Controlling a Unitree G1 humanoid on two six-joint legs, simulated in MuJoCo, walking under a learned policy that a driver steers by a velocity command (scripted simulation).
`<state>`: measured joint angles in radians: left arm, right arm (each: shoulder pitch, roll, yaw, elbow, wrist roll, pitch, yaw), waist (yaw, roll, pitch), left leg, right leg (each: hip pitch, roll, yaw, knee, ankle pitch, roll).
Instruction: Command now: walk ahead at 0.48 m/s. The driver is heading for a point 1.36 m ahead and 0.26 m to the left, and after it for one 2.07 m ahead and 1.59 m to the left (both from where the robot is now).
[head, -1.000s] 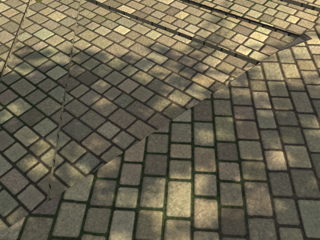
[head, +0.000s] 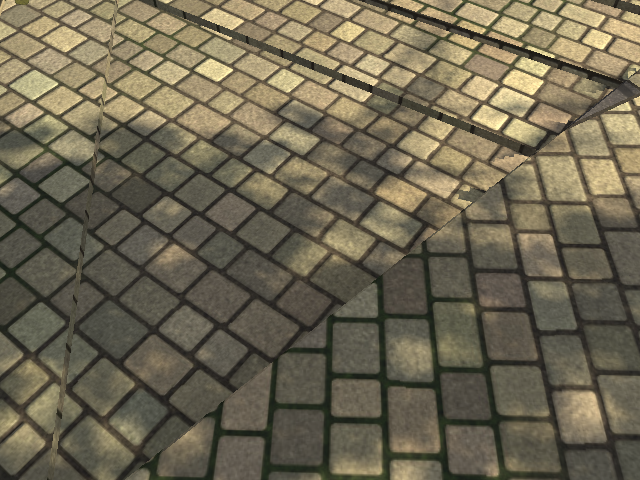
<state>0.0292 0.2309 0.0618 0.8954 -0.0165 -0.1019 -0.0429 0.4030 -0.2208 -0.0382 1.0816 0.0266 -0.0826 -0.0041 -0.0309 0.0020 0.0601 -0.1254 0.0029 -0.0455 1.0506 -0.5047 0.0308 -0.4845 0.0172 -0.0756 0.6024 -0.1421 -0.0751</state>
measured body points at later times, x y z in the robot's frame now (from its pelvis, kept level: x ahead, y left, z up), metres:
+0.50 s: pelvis +0.30 +0.04 +0.00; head +0.33 +0.05 +0.45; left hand +0.23 +0.30 -0.14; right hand +0.52 -0.18 -0.09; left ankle +0.44 +0.14 -0.72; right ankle +0.11 -0.09 -0.71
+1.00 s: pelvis +0.53 +0.04 +0.02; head +0.55 +0.04 +0.47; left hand +0.71 +0.28 -0.09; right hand +0.53 -0.22 -0.13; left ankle +0.44 +0.14 -0.72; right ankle +0.68 -0.08 -0.70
